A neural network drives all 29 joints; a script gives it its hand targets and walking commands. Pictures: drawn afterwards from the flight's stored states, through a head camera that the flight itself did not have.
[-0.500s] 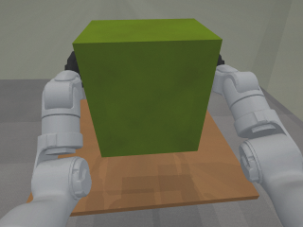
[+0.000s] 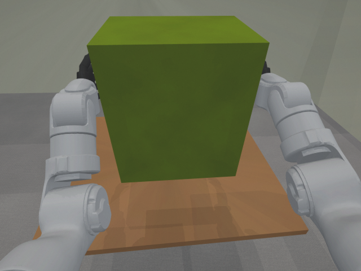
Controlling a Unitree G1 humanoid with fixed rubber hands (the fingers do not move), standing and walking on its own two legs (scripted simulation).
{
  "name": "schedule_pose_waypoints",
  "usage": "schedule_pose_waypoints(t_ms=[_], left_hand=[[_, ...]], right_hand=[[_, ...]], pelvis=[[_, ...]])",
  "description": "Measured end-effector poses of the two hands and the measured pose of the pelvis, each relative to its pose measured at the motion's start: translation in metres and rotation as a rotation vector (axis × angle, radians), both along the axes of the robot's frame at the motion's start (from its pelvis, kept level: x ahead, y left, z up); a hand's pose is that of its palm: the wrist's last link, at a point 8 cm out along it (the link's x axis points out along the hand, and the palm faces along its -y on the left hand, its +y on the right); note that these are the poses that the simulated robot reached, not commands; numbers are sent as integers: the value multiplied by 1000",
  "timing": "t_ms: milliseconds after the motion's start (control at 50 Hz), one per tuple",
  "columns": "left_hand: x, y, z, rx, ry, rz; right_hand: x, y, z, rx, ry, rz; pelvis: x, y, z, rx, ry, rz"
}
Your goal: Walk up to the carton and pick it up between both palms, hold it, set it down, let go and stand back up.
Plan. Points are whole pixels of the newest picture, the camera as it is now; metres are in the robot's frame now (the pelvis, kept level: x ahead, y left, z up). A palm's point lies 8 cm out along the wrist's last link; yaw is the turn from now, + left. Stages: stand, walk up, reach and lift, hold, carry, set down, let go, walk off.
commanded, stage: hold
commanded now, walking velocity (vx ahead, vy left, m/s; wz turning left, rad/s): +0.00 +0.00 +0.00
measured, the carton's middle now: (176, 101) +0.39 +0.01 +0.25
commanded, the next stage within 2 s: none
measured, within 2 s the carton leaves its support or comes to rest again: neither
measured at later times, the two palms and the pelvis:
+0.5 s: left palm (85, 80) +0.37 +0.18 +0.31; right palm (262, 76) +0.38 -0.17 +0.31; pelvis +0.00 +0.00 +0.00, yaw +1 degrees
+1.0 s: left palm (84, 86) +0.36 +0.18 +0.30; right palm (262, 79) +0.37 -0.17 +0.31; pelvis +0.00 +0.00 +0.00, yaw +1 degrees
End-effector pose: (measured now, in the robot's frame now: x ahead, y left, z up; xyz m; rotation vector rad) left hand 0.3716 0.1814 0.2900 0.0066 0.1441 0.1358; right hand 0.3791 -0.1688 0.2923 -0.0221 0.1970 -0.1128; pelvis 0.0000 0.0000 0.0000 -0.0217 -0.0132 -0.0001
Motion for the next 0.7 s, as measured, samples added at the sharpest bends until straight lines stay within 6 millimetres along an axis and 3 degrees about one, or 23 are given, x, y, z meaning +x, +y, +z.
schedule_pose_waypoints(t_ms=[200, 520, 700], left_hand=[[-17, 1, 14, -1, -46, 21], [-2, 0, 17, 31, -10, 0], [-5, 5, 4, 4, -11, 9]], right_hand=[[-9, 2, 20, 11, -46, 19], [0, 0, 16, -6, -10, 10], [0, 5, 7, -15, -11, 17]], pelvis=[[5, -2, 0, -1, -22, 13], [3, -3, 0, 1, -6, 13], [8, -1, 0, -1, -17, 13]])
